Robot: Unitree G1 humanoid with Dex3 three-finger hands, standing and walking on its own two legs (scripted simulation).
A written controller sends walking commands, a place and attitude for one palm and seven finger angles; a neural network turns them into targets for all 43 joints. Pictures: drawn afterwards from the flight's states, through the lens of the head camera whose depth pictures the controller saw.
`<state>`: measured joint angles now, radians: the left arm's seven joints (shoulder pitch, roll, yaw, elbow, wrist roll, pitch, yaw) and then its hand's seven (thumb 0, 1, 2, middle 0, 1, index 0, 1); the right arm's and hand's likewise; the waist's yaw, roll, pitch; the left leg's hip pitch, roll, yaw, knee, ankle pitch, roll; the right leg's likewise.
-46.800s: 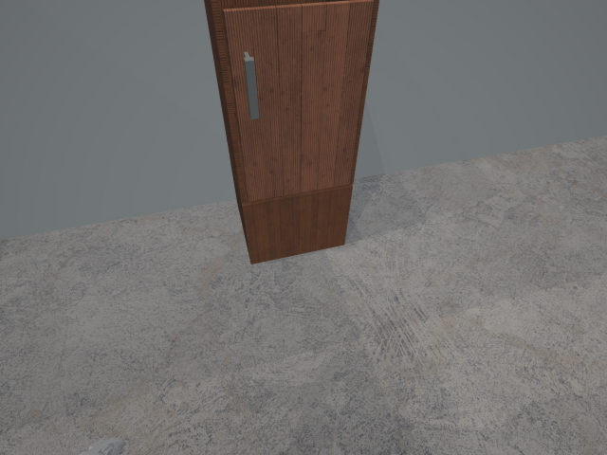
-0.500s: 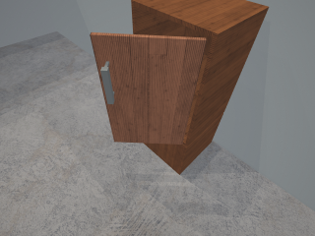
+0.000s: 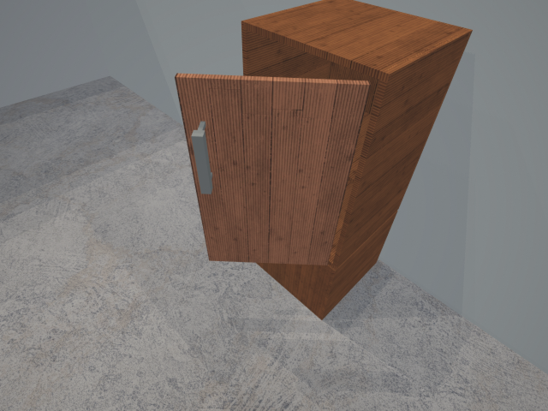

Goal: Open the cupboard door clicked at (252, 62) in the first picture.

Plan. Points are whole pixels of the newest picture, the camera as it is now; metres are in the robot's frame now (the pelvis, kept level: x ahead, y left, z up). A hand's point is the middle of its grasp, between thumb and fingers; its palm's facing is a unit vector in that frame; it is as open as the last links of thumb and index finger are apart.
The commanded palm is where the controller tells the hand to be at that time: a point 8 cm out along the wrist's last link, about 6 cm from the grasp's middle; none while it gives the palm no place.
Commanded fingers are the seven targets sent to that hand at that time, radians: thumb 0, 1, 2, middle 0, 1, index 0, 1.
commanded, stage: look again from close up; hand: left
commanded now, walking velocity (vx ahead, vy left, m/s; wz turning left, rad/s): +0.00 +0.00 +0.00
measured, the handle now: (204, 158) +0.61 +0.19 +0.03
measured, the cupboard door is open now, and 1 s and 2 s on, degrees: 43 43 43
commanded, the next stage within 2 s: shuffle to correct the standing spot in 0.14 s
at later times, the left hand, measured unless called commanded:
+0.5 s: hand out of the picture -0.04 +0.18 -0.17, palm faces +0.03 -0.98 -0.18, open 7.4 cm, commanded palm none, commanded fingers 0.00 0.90 0.90 -0.20 -0.30 -0.20 -0.30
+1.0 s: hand out of the picture +0.08 +0.17 -0.17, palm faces -0.01 -0.99 -0.16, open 7.3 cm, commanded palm none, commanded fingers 0.00 0.90 0.90 -0.20 -0.30 -0.20 -0.30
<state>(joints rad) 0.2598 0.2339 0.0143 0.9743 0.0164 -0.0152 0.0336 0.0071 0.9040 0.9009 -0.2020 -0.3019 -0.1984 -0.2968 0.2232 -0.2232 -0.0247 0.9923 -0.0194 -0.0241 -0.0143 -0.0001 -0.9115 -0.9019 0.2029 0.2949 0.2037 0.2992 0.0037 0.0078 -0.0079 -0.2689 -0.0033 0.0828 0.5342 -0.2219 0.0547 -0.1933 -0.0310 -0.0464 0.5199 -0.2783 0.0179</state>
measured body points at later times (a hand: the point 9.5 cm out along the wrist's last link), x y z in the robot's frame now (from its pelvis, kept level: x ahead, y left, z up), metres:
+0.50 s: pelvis -0.01 +0.00 +0.01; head -0.02 +0.01 +0.46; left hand -0.04 +0.23 -0.15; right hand +0.00 -0.24 -0.15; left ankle +0.04 +0.08 -0.73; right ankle +0.00 -0.13 -0.73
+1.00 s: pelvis +0.07 +0.01 +0.01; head +0.07 +0.02 +0.46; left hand +0.08 +0.23 -0.15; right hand +0.02 -0.19 -0.15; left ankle +0.06 +0.08 -0.73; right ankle +0.10 -0.13 -0.68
